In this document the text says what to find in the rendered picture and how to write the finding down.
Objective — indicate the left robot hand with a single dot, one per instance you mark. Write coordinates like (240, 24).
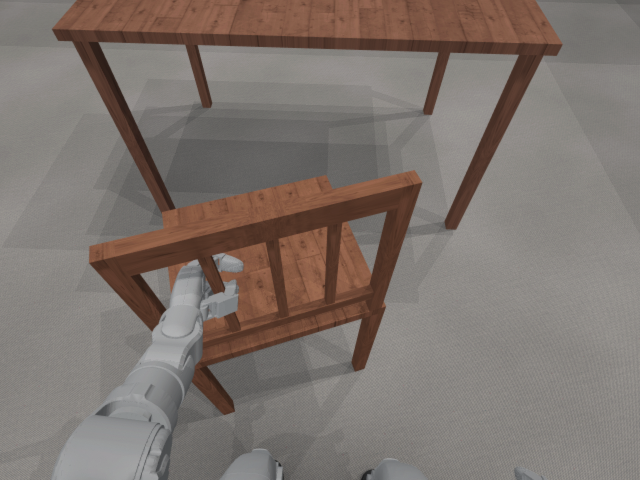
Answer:
(191, 288)

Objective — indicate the left robot shin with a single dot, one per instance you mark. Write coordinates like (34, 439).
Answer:
(261, 451)

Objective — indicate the chair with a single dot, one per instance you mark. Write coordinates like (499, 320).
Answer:
(303, 269)

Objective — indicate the table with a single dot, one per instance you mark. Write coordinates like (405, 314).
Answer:
(515, 27)

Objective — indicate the left robot upper arm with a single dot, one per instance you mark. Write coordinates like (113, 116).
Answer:
(111, 448)

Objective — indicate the right robot shin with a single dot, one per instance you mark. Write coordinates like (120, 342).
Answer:
(387, 460)

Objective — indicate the robot shin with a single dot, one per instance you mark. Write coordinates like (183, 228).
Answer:
(261, 451)
(387, 460)

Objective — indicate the left robot forearm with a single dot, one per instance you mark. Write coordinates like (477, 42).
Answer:
(156, 387)

